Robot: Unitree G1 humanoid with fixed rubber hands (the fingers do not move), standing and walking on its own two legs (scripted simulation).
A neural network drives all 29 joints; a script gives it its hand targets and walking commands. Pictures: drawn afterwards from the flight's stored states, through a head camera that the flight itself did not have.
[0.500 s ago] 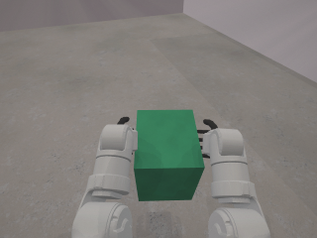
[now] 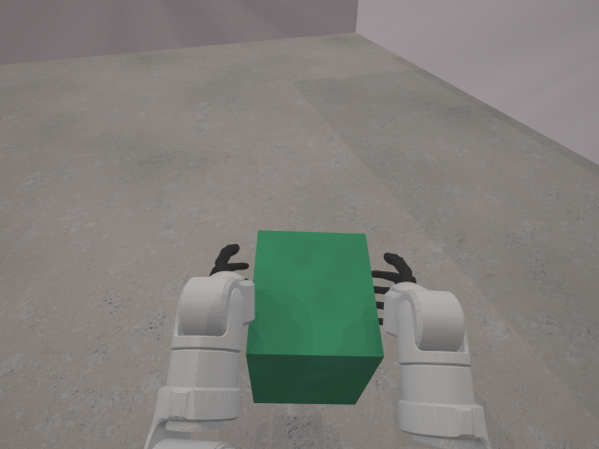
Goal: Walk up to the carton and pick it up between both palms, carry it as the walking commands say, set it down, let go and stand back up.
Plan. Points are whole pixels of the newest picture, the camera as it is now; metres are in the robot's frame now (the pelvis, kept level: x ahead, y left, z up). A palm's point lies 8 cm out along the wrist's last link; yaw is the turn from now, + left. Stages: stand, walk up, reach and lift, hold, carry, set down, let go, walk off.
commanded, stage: carry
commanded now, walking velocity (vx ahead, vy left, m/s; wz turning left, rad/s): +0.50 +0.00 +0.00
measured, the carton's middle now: (308, 320) +0.33 +0.00 +0.02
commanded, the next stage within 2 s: none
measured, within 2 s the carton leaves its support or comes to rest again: neither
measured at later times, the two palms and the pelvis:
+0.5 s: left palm (265, 211) +0.51 +0.08 +0.08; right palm (399, 220) +0.50 -0.15 +0.07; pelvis +0.20 -0.02 -0.02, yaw +0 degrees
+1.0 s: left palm (252, 141) +0.82 +0.14 +0.05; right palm (347, 142) +0.81 -0.09 +0.06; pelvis +0.51 +0.04 -0.01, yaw -3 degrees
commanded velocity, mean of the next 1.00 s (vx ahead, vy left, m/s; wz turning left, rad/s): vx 0.50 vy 0.00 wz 0.00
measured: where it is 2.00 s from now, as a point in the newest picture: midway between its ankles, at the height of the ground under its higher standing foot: (300, 260)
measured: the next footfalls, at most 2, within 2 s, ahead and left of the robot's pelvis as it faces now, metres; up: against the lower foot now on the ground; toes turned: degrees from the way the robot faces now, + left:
left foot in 0.06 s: +0.10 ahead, +0.13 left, +0.00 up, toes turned +8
right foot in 0.42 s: +0.29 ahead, -0.13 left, +0.00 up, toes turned -12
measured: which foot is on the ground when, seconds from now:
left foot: up 0.00-0.04, down 0.06-0.44, up 0.46-0.84, down 0.86-1.00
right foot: down 0.00-0.08, up 0.10-0.40, down 0.42-0.88, up 0.90-1.00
